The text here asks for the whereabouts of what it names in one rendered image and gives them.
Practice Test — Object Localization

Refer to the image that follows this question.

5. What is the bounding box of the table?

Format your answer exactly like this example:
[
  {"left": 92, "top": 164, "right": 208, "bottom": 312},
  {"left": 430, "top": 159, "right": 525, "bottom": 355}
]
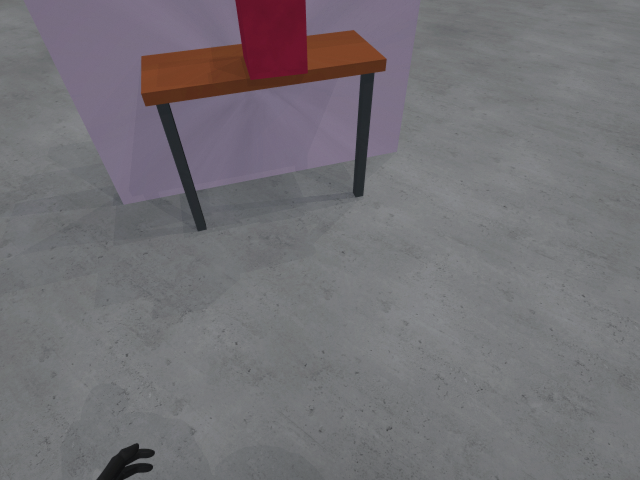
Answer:
[{"left": 141, "top": 30, "right": 387, "bottom": 231}]

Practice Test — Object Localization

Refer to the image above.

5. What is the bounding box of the carton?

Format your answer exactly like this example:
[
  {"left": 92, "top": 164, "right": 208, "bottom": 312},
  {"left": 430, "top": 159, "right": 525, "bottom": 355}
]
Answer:
[{"left": 235, "top": 0, "right": 308, "bottom": 80}]

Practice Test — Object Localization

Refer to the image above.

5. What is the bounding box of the left robot hand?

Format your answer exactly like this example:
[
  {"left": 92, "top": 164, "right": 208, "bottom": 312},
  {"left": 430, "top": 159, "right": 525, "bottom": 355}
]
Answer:
[{"left": 97, "top": 443, "right": 155, "bottom": 480}]

